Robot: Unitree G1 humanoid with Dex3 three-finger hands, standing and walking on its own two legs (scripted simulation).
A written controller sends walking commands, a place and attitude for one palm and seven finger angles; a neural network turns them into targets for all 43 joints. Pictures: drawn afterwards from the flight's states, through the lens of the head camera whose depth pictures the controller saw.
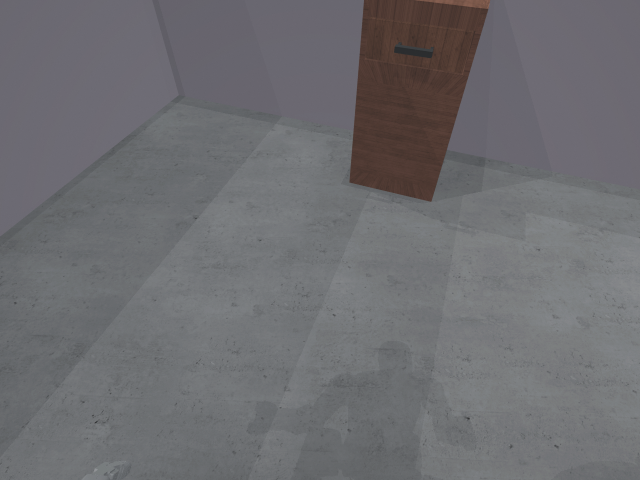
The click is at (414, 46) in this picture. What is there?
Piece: drawer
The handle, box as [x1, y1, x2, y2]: [394, 42, 433, 57]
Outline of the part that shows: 395,45 394,52 431,57 433,48 431,47 429,49 404,46 400,44 401,42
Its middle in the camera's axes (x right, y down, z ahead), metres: +0.33 -0.67 +1.37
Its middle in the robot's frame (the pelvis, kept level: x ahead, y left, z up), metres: +1.48 -0.27 -0.08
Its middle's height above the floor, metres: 0.69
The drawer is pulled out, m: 0.00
